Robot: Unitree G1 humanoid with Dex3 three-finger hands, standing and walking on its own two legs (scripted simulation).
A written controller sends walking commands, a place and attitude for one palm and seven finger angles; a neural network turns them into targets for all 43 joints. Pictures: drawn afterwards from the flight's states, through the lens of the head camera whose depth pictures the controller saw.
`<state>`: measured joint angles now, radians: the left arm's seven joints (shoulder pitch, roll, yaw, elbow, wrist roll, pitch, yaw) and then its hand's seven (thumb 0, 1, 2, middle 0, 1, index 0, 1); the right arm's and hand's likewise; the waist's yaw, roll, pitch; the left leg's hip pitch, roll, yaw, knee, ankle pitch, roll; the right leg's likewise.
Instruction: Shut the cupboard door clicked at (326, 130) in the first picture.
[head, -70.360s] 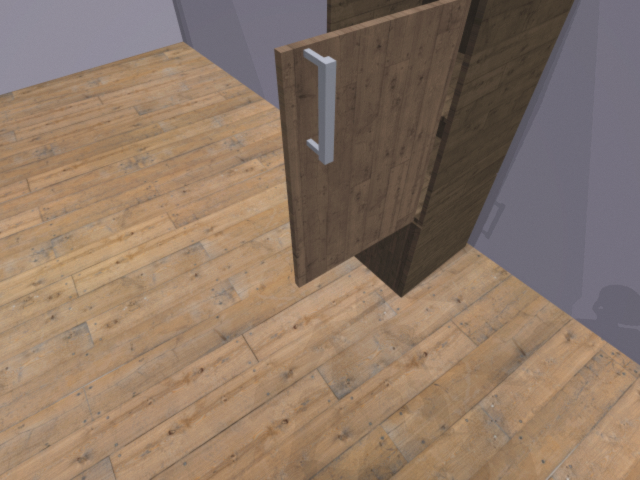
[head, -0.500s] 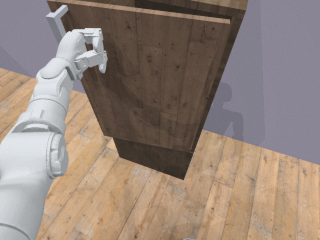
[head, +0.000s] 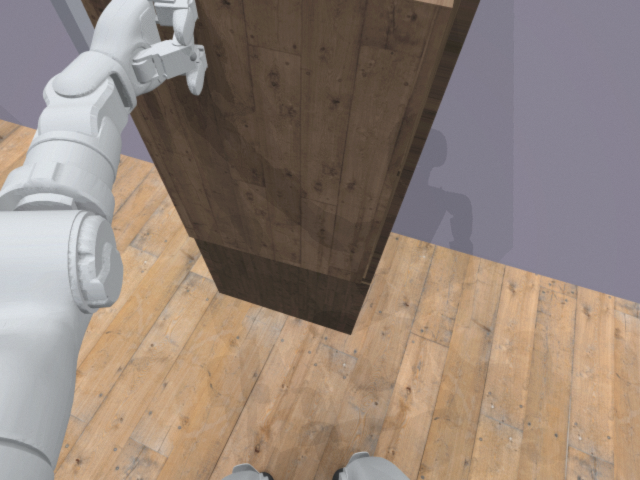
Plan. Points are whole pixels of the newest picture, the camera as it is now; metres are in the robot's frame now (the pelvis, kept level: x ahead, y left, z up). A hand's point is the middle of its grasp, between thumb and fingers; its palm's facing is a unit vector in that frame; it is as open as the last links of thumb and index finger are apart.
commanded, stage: pull the fist back off the door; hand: left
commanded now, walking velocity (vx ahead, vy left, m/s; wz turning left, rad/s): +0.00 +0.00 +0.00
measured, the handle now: (100, 38) +0.60 +0.17 +0.18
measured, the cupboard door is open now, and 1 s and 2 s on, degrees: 2 0 0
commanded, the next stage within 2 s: draw the hand back to the body in 0.96 s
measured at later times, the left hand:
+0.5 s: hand (223, 59) +0.54 +0.04 +0.19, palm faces +0.00 -1.00 +0.02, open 3.0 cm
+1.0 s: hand (208, 98) +0.47 +0.05 +0.20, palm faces -0.03 -1.00 -0.02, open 3.1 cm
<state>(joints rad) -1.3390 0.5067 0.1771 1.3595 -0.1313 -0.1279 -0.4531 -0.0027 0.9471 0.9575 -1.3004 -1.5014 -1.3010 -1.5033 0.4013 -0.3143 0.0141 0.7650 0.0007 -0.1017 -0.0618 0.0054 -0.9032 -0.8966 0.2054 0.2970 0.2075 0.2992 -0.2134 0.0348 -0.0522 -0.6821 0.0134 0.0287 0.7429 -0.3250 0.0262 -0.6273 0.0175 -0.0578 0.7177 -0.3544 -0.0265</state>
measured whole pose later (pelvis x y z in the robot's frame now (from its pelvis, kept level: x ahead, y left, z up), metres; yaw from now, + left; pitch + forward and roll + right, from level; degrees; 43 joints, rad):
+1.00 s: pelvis +0.01 +0.00 +0.02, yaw -1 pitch +5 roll +0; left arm -0.83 0.12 0.11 0.80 -0.10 -0.06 0.10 0.02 0.90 0.90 -1.30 -1.50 -1.30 -1.50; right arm 0.29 -0.27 -0.01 0.69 0.03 -0.07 0.00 0.01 -0.91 -0.90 0.20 0.30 0.20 0.30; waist -0.06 0.05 -0.08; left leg -0.38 0.01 0.05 0.58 -0.30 0.02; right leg -0.34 0.02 -0.03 0.57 -0.33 -0.03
